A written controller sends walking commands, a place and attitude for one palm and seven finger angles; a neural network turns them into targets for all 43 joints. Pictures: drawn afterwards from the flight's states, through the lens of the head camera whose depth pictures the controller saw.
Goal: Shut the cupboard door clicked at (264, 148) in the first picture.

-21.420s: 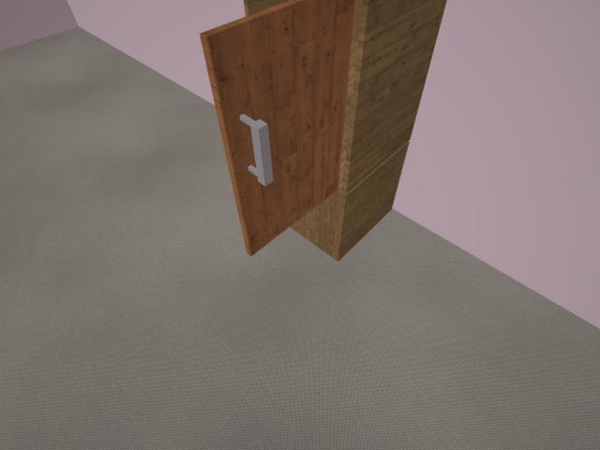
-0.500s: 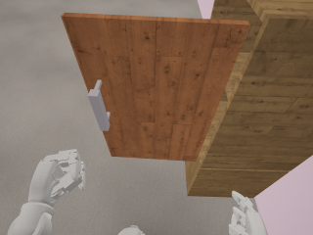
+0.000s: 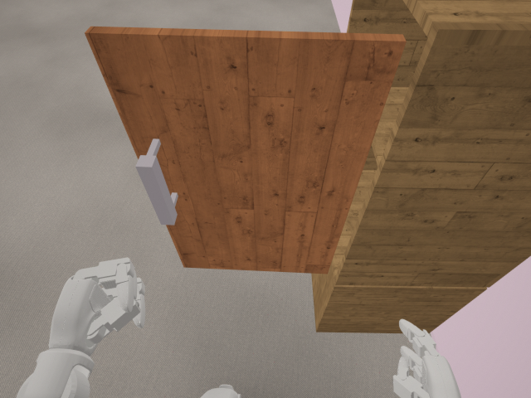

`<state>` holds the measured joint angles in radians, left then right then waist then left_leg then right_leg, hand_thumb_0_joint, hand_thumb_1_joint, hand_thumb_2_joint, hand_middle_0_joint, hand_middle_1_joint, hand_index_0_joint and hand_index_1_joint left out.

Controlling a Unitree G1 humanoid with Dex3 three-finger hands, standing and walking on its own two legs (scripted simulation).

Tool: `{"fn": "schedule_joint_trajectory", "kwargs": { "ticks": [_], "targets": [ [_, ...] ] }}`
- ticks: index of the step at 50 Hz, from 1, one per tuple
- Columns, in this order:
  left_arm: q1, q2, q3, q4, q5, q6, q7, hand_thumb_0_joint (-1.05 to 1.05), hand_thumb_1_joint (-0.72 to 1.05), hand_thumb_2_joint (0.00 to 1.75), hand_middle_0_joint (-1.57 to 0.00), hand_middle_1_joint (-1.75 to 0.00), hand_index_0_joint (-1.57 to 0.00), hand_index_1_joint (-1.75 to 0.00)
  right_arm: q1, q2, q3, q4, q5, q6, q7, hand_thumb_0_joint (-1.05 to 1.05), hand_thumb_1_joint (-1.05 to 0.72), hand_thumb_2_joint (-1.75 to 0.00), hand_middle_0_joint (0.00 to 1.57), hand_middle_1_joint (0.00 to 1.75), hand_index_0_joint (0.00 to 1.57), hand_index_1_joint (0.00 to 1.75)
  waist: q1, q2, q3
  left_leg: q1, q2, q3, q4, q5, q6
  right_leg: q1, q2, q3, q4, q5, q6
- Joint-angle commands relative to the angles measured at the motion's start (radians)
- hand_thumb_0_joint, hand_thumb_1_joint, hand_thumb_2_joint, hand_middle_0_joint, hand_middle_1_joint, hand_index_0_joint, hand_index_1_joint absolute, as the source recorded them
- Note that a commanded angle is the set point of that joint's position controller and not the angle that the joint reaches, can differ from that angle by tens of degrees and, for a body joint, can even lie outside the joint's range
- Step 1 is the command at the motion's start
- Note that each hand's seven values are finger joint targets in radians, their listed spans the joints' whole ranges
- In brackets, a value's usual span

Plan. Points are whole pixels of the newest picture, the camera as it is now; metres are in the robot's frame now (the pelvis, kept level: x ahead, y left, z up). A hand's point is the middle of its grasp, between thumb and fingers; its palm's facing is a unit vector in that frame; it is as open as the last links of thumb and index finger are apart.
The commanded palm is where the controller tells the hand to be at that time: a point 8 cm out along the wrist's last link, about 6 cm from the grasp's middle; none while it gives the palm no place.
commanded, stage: bring the fist close to the handle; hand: left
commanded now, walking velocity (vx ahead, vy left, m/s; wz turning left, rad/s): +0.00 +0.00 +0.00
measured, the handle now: (162, 183) +0.43 +0.20 +0.07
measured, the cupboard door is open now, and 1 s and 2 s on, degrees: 88 88 79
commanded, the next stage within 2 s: push the door shut along its arc in 1.34 s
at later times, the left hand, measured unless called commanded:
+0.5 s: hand (162, 260) +0.29 +0.17 +0.07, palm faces +0.01 -1.00 -0.06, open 3.1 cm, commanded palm +0.27 +0.22 +0.08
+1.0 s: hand (178, 226) +0.34 +0.16 +0.08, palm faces +0.01 -1.00 -0.04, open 3.1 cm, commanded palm +0.32 +0.21 +0.08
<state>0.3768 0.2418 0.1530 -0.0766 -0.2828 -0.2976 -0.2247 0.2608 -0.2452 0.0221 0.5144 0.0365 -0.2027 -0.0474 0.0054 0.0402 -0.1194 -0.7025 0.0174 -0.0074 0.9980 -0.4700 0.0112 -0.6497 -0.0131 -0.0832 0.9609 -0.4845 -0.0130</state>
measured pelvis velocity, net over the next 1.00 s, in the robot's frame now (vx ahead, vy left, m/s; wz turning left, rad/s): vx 0.01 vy -0.01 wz -0.02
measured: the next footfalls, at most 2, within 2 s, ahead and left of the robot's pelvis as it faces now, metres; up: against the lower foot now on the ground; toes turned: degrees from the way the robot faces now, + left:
none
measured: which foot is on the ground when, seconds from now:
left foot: down 0.00-1.00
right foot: down 0.00-1.00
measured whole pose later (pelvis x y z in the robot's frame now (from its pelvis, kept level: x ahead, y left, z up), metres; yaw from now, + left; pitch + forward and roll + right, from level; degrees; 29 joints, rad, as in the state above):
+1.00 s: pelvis +0.01 -0.01 +0.01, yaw -1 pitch +11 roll +0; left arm -0.09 0.23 0.15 0.31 -0.21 -0.29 -0.14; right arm 0.25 -0.25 0.01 0.59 0.03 -0.13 -0.02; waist -0.02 0.03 -0.11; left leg -0.67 0.02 0.02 0.93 -0.45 0.00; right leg -0.64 -0.01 -0.06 0.92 -0.47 -0.02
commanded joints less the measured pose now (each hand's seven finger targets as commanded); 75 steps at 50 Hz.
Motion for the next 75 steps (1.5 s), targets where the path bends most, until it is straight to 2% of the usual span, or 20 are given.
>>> {"fn": "schedule_joint_trajectory", "kwargs": {
  "ticks": [1, 11, 14, 17, 19, 22, 25, 28, 31, 36, 39, 42, 47, 50, 54, 60, 67, 70, 71, 75],
  "targets": [
    [-0.156, 0.132, 0.074, -0.205, -0.011, -0.075, 0.010, 0.00, 0.90, 0.90, -1.30, -1.50, -1.30, -1.50, -0.057, -0.126, -0.051, -0.143, 0.005, -0.058, -0.017, 0.00, -0.90, -0.90, 0.20, 0.30, 0.20, 0.30, -0.026, -0.009, -0.146, 0.099, -0.021, -0.020, -0.148, 0.189, 0.012, 0.064, 0.016, 0.045, -0.156, 0.188, -0.002],
    [-0.224, 0.100, 0.033, -0.163, 0.017, -0.043, 0.041, 0.00, 0.90, 0.90, -1.30, -1.50, -1.30, -1.50, -0.055, -0.123, -0.050, -0.139, 0.004, -0.055, -0.011, 0.00, -0.90, -0.90, 0.20, 0.30, 0.20, 0.30, -0.019, -0.005, -0.191, 0.140, -0.021, -0.016, -0.160, 0.254, 0.012, 0.092, 0.012, 0.036, -0.146, 0.265, -0.001],
    [-0.234, 0.137, 0.072, -0.116, 0.025, -0.032, 0.064, 0.00, 0.90, 0.90, -1.30, -1.50, -1.30, -1.50, -0.048, -0.128, -0.051, -0.132, 0.001, -0.043, -0.011, 0.00, -0.90, -0.90, 0.20, 0.30, 0.20, 0.30, -0.018, -0.057, -0.167, 0.119, -0.018, -0.015, -0.163, 0.250, 0.011, 0.100, 0.014, 0.037, -0.153, 0.266, 0.002],
    [-0.302, 0.105, 0.044, -0.115, 0.035, -0.037, 0.077, 0.00, 0.90, 0.90, -1.30, -1.50, -1.30, -1.50, -0.052, -0.123, -0.049, -0.132, 0.001, -0.035, -0.006, 0.00, -0.90, -0.90, 0.20, 0.30, 0.20, 0.30, -0.023, -0.021, -0.173, 0.132, -0.020, -0.008, -0.167, 0.252, 0.009, 0.094, 0.011, 0.036, -0.151, 0.270, 0.001],
    [-0.330, 0.141, 0.078, -0.080, 0.036, -0.041, 0.084, 0.00, 0.90, 0.90, -1.30, -1.50, -1.30, -1.50, -0.048, -0.129, -0.052, -0.119, -0.003, -0.031, -0.008, 0.00, -0.90, -0.90, 0.20, 0.30, 0.20, 0.30, -0.024, -0.055, -0.175, 0.120, -0.019, -0.006, -0.161, 0.246, 0.012, 0.104, 0.011, 0.048, -0.162, 0.266, 0.003],
    [-0.362, 0.110, 0.051, -0.082, 0.040, -0.054, 0.079, 0.00, 0.90, 0.90, -1.30, -1.50, -1.30, -1.50, -0.054, -0.122, -0.052, -0.116, 0.000, -0.029, -0.003, 0.00, -0.90, -0.90, 0.20, 0.30, 0.20, 0.30, -0.019, 0.009, -0.213, 0.156, -0.020, -0.001, -0.168, 0.285, 0.008, 0.116, 0.010, 0.044, -0.149, 0.306, -0.003],
    [-0.381, 0.123, 0.060, -0.049, 0.037, -0.052, 0.074, 0.00, 0.90, 0.90, -1.30, -1.50, -1.30, -1.50, -0.044, -0.128, -0.057, -0.103, -0.001, -0.024, -0.003, 0.00, -0.90, -0.90, 0.20, 0.30, 0.20, 0.30, -0.028, -0.038, -0.234, 0.156, -0.020, 0.002, -0.159, 0.309, 0.012, 0.138, 0.008, 0.050, -0.153, 0.352, 0.003],
    [-0.399, 0.108, 0.052, -0.030, 0.035, -0.050, 0.068, 0.00, 0.90, 0.90, -1.30, -1.50, -1.30, -1.50, -0.047, -0.127, -0.058, -0.100, 0.001, -0.017, 0.000, 0.00, -0.90, -0.90, 0.20, 0.30, 0.20, 0.30, -0.023, -0.010, -0.232, 0.166, -0.022, 0.005, -0.166, 0.326, 0.009, 0.141, 0.007, 0.049, -0.153, 0.373, 0.001],
    [-0.430, 0.118, 0.065, 0.009, 0.035, -0.046, 0.072, 0.00, 0.90, 0.90, -1.30, -1.50, -1.30, -1.50, -0.044, -0.129, -0.059, -0.094, 0.002, -0.008, 0.001, 0.00, -0.90, -0.90, 0.20, 0.30, 0.20, 0.30, -0.030, -0.048, -0.212, 0.154, -0.020, 0.004, -0.170, 0.317, 0.009, 0.140, 0.007, 0.049, -0.161, 0.370, 0.005],
    [-0.563, 0.110, 0.039, 0.043, 0.052, -0.059, 0.085, 0.00, 0.90, 0.90, -1.30, -1.50, -1.30, -1.50, -0.042, -0.132, -0.060, -0.075, 0.002, 0.001, 0.001, 0.00, -0.90, -0.90, 0.20, 0.30, 0.20, 0.30, -0.049, -0.018, -0.215, 0.177, -0.015, 0.003, -0.170, 0.304, 0.009, 0.106, 0.009, 0.048, -0.159, 0.343, 0.002],
    [-0.611, 0.156, 0.077, 0.099, 0.057, -0.061, 0.092, 0.00, 0.90, 0.90, -1.30, -1.50, -1.30, -1.50, -0.037, -0.138, -0.061, -0.060, -0.001, 0.009, 0.000, 0.00, -0.90, -0.90, 0.20, 0.30, 0.20, 0.30, -0.043, -0.041, -0.226, 0.166, -0.015, 0.001, -0.170, 0.294, 0.010, 0.119, 0.009, 0.056, -0.163, 0.332, 0.002],
    [-0.633, 0.144, 0.077, 0.115, 0.054, -0.065, 0.089, 0.00, 0.90, 0.90, -1.30, -1.50, -1.30, -1.50, -0.038, -0.132, -0.062, -0.062, 0.001, 0.017, 0.004, 0.00, -0.90, -0.90, 0.20, 0.30, 0.20, 0.30, -0.032, -0.020, -0.271, 0.193, -0.017, 0.006, -0.177, 0.330, 0.007, 0.145, 0.008, 0.055, -0.157, 0.373, -0.001],
    [-0.683, 0.108, 0.043, 0.178, 0.058, -0.060, 0.093, 0.00, 0.90, 0.90, -1.30, -1.50, -1.30, -1.50, -0.030, -0.131, -0.061, -0.055, 0.004, 0.032, 0.012, 0.00, -0.90, -0.90, 0.20, 0.30, 0.20, 0.30, -0.043, -0.015, -0.241, 0.193, -0.014, 0.005, -0.183, 0.336, 0.004, 0.127, 0.010, 0.049, -0.163, 0.379, -0.001],
    [-0.641, 0.131, 0.076, 0.213, 0.061, -0.058, 0.098, 0.00, 0.90, 0.90, -1.30, -1.50, -1.30, -1.50, -0.026, -0.135, -0.064, -0.063, 0.001, 0.043, 0.015, 0.00, -0.90, -0.90, 0.20, 0.30, 0.20, 0.30, -0.027, -0.061, -0.252, 0.179, -0.017, 0.010, -0.192, 0.338, 0.007, 0.162, 0.008, 0.054, -0.170, 0.391, 0.000],
    [-0.610, 0.167, 0.114, 0.179, 0.056, -0.076, 0.095, 0.00, 0.90, 0.90, -1.30, -1.50, -1.30, -1.50, -0.025, -0.135, -0.068, -0.069, -0.002, 0.053, 0.018, 0.00, -0.90, -0.90, 0.20, 0.30, 0.20, 0.30, -0.015, -0.046, -0.289, 0.194, -0.017, 0.021, -0.190, 0.386, 0.009, 0.206, 0.008, 0.060, -0.167, 0.456, 0.001],
    [-0.644, 0.126, 0.069, 0.181, 0.053, -0.097, 0.088, 0.00, 0.90, 0.90, -1.30, -1.50, -1.30, -1.50, -0.032, -0.134, -0.067, -0.056, 0.003, 0.052, 0.017, 0.00, -0.90, -0.90, 0.20, 0.30, 0.20, 0.30, -0.049, -0.043, -0.201, 0.177, -0.013, 0.015, -0.196, 0.320, 0.008, 0.135, 0.011, 0.055, -0.180, 0.380, 0.003],
    [-0.755, 0.151, 0.073, 0.200, 0.053, -0.101, 0.078, 0.00, 0.90, 0.90, -1.30, -1.50, -1.30, -1.50, -0.034, -0.138, -0.068, -0.038, 0.005, 0.049, 0.005, 0.00, -0.90, -0.90, 0.20, 0.30, 0.20, 0.30, -0.057, -0.023, -0.243, 0.196, -0.014, 0.005, -0.190, 0.283, 0.009, 0.118, 0.011, 0.058, -0.178, 0.325, 0.000],
    [-0.708, 0.156, 0.086, 0.195, 0.053, -0.099, 0.081, 0.00, 0.90, 0.90, -1.30, -1.50, -1.30, -1.50, -0.032, -0.135, -0.068, -0.046, 0.003, 0.049, 0.006, 0.00, -0.90, -0.90, 0.20, 0.30, 0.20, 0.30, -0.037, 0.000, -0.288, 0.222, -0.014, 0.005, -0.193, 0.344, 0.008, 0.154, 0.010, 0.055, -0.168, 0.380, -0.005],
    [-0.684, 0.119, 0.059, 0.198, 0.050, -0.094, 0.078, 0.00, 0.90, 0.90, -1.30, -1.50, -1.30, -1.50, -0.034, -0.131, -0.066, -0.052, 0.005, 0.049, 0.009, 0.00, -0.90, -0.90, 0.20, 0.30, 0.20, 0.30, -0.035, -0.009, -0.280, 0.222, -0.014, 0.007, -0.196, 0.354, 0.007, 0.156, 0.010, 0.052, -0.171, 0.392, -0.003],
    [-0.772, 0.159, 0.070, 0.260, 0.065, -0.078, 0.075, 0.00, 0.90, 0.90, -1.30, -1.50, -1.30, -1.50, -0.024, -0.143, -0.063, -0.040, 0.006, 0.060, 0.008, 0.00, -0.90, -0.90, 0.20, 0.30, 0.20, 0.30, -0.062, -0.041, -0.220, 0.187, -0.010, 0.000, -0.195, 0.303, 0.008, 0.110, 0.011, 0.051, -0.175, 0.344, 0.001]
  ]
}}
